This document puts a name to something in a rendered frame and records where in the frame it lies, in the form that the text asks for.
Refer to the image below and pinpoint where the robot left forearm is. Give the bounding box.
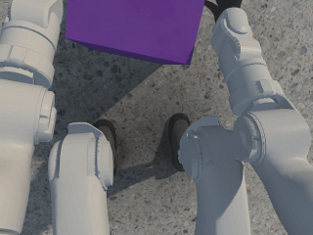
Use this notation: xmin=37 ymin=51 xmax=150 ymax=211
xmin=0 ymin=0 xmax=66 ymax=89

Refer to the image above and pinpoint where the robot right forearm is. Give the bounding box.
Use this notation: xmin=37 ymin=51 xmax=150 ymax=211
xmin=210 ymin=7 xmax=311 ymax=146

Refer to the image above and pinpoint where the robot left upper arm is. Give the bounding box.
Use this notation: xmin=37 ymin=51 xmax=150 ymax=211
xmin=0 ymin=78 xmax=57 ymax=235

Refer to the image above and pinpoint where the right robot hand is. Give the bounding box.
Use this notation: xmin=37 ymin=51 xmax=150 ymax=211
xmin=204 ymin=0 xmax=243 ymax=22

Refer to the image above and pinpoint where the carton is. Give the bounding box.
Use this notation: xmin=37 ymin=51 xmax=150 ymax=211
xmin=65 ymin=0 xmax=205 ymax=65

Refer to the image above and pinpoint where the robot right thigh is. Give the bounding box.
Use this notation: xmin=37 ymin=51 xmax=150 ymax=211
xmin=182 ymin=124 xmax=251 ymax=235

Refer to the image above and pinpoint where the robot right foot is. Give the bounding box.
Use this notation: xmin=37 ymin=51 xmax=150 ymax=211
xmin=168 ymin=113 xmax=190 ymax=172

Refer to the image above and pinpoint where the robot right upper arm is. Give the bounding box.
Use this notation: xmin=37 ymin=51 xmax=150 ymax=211
xmin=231 ymin=108 xmax=313 ymax=235

